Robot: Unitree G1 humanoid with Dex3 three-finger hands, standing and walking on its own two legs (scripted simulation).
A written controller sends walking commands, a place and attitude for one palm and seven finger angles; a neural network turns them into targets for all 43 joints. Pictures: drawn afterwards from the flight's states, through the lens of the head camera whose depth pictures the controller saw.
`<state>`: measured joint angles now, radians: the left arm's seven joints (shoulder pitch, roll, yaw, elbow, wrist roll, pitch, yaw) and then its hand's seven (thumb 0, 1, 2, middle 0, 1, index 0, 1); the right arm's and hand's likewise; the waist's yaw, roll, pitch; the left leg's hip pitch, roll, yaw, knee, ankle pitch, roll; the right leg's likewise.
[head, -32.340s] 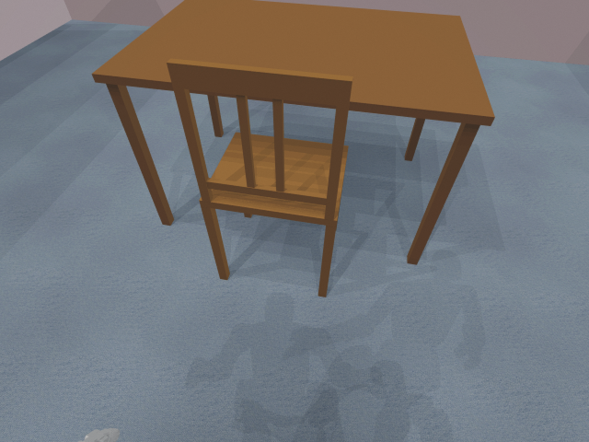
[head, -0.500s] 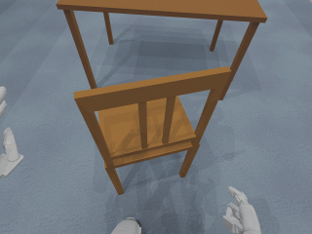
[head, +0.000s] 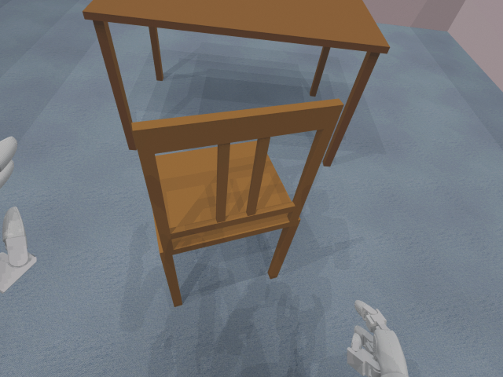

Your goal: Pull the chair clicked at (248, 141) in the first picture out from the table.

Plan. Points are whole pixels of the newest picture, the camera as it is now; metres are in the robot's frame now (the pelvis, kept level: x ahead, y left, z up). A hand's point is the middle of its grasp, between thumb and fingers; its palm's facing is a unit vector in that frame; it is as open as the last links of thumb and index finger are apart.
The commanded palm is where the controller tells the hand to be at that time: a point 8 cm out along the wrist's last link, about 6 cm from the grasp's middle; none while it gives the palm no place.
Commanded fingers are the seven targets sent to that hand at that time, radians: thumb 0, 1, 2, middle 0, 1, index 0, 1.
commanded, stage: stop stepping back and stand still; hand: left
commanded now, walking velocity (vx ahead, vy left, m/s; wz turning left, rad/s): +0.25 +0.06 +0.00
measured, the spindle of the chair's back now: (221, 186) +0.53 +0.10 -0.09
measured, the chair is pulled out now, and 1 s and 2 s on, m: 0.55 0.55 0.55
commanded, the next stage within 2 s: let the arm hang, fingers relaxed in 0.58 s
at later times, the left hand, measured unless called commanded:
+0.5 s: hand out of the picture +0.13 +0.27 +0.18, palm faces +0.43 -0.77 -0.47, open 7.4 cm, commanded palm +0.07 +0.31 +0.18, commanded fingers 0.00 0.90 0.90 -0.20 -0.30 -0.20 -0.30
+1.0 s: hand out of the picture +0.01 +0.17 -0.17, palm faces +0.14 -0.98 -0.12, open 6.8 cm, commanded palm none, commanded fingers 0.00 0.90 0.90 -0.20 -0.30 -0.20 -0.30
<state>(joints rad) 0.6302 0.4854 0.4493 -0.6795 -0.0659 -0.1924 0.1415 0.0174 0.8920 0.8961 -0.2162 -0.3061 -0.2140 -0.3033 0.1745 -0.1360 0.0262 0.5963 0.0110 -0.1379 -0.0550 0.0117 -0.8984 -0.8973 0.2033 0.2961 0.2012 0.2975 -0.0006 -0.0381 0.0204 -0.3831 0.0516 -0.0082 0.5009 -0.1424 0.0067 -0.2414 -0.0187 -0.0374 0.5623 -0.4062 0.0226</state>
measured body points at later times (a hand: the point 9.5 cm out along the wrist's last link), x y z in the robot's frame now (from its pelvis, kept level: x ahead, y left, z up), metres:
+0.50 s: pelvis -0.05 +0.00 +0.00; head -0.06 +0.02 +0.45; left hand +0.10 +0.31 +0.21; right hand +0.09 -0.23 -0.09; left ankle -0.05 +0.09 -0.74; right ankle -0.06 -0.12 -0.74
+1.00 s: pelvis -0.05 +0.00 +0.00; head -0.03 +0.04 +0.44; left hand +0.00 +0.22 -0.16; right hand +0.03 -0.23 -0.13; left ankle -0.05 +0.09 -0.74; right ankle -0.06 -0.12 -0.74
